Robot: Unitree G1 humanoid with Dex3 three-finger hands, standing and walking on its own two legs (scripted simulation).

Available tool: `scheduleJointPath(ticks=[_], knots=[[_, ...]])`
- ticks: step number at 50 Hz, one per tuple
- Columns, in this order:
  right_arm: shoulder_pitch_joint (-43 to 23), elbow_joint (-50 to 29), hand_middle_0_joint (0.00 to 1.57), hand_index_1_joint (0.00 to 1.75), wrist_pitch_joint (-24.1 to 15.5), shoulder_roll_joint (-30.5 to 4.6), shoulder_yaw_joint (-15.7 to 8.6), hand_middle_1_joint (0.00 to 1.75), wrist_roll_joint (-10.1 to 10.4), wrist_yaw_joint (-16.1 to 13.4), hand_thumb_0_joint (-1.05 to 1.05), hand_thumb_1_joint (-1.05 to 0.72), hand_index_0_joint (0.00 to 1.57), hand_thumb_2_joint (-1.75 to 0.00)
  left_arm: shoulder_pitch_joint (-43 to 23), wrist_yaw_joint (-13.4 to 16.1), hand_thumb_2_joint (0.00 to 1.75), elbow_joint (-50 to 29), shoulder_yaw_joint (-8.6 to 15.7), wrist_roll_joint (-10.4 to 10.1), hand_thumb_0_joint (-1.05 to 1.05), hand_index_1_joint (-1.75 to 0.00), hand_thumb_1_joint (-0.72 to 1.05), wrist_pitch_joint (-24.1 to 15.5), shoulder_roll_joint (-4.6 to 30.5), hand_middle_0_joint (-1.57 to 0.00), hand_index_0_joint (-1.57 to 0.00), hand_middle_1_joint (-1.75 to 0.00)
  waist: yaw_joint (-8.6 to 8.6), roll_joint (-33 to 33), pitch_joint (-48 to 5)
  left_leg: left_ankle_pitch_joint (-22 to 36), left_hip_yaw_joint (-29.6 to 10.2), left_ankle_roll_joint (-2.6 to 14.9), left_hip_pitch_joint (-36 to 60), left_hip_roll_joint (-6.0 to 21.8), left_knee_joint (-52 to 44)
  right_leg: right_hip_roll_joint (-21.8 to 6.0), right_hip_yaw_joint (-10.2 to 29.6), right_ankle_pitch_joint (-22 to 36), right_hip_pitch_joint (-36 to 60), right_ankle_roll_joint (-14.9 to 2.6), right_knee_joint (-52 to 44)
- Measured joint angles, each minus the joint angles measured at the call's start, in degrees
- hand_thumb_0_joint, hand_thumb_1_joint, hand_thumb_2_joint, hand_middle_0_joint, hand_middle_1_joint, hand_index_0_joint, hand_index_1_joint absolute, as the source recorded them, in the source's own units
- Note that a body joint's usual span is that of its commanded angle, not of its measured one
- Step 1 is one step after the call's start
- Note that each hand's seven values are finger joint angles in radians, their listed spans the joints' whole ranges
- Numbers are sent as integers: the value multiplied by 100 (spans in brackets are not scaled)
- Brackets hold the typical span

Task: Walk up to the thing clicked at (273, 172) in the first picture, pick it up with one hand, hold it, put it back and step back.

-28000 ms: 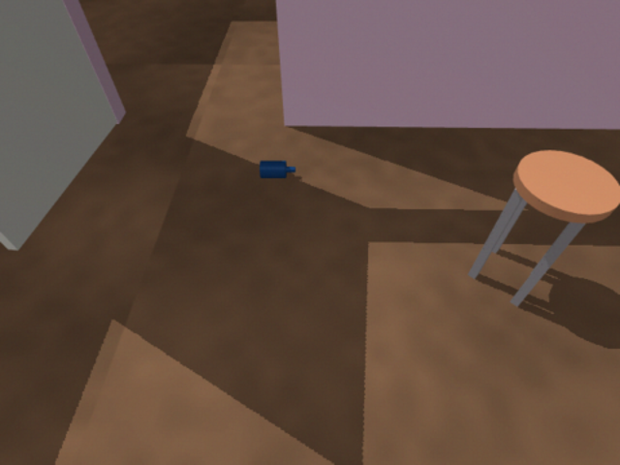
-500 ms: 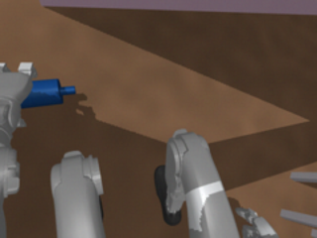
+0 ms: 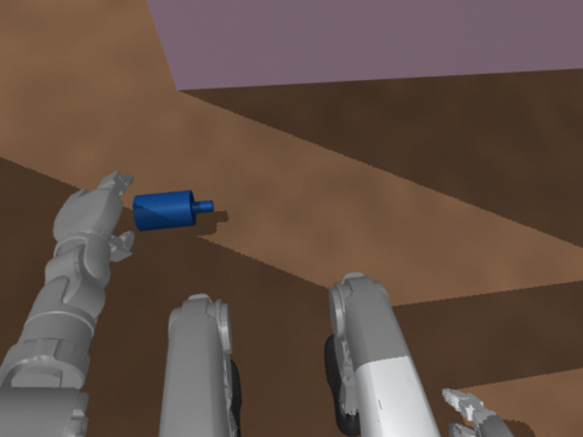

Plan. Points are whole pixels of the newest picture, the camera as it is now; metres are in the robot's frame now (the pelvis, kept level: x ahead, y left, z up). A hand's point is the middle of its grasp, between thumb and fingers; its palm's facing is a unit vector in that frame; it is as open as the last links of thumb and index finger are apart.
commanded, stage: home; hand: left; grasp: from above
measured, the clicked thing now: (176, 209) +0.55 +0.21 -0.40
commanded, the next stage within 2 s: none
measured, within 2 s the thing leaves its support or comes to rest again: neither
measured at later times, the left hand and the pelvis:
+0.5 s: hand (68, 350) +0.25 +0.19 +0.08, palm faces -0.05 -0.92 -0.39, open 7.4 cm; pelvis +0.02 -0.01 +0.18, yaw +3 degrees
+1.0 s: hand out of the picture +0.22 +0.19 +0.23, palm faces +0.13 -0.97 -0.20, open 7.4 cm; pelvis +0.07 +0.00 +0.27, yaw +4 degrees
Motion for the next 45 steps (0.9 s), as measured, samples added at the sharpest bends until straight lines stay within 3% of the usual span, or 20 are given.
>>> scheduleJointPath(ticks=[5,10,21,24,35,39,45], knots=[[-355,-114,20,30,-43,-98,-170,30,112,-240,1,-90,20,-90,930,-148,89,-995,-154,-740,1,-36,67,183,-301,-22,-22,-36,244,-176,-110,144,18,-40,782,15,-686,-13,-25,119,755,-58,-634],[-745,-232,20,30,-225,-86,-189,30,199,-473,1,-91,20,-90,1658,-107,90,-1581,-249,-1427,1,-32,81,532,-564,-22,-22,-32,353,-270,-94,305,18,-72,1611,18,-1349,-29,-64,254,1585,-98,-1270],[-805,-496,20,30,-578,307,176,30,341,-901,1,-90,20,-90,3279,-95,90,-2923,-297,-3193,1,-30,89,1358,-1018,-22,-21,-30,361,-337,-8,593,44,-93,3557,81,-2894,0,-120,531,3521,-139,-2793],[-630,-531,20,30,-651,396,267,30,353,-1002,1,-90,20,-90,3657,-69,90,-3263,-271,-3570,1,-30,90,1549,-1105,-22,-21,-30,346,-320,34,667,54,-91,4113,100,-3342,12,-132,611,4083,-137,-3251],[268,-585,21,30,-860,439,416,30,368,-1439,1,-90,20,-90,5028,-119,90,-4498,40,-4567,1,-30,91,2335,-1443,-21,-21,-30,313,-187,90,944,122,-57,6102,162,-4981,59,-141,932,6098,-107,-4961],[501,-659,21,30,-977,405,376,30,345,-1572,1,-90,20,-90,5539,-191,90,-4986,111,-4761,1,-30,91,2518,-1519,-21,-21,-30,328,-143,72,1045,147,-45,6707,181,-5486,76,-138,1052,6713,-100,-5497],[551,-747,21,30,-1181,350,300,30,288,-1676,1,-90,20,-90,5992,-357,90,-5386,125,-4785,1,-30,91,2586,-1512,-21,-20,-30,387,-110,59,1132,156,-34,7253,177,-5920,72,-147,1145,7273,-93,-5950]])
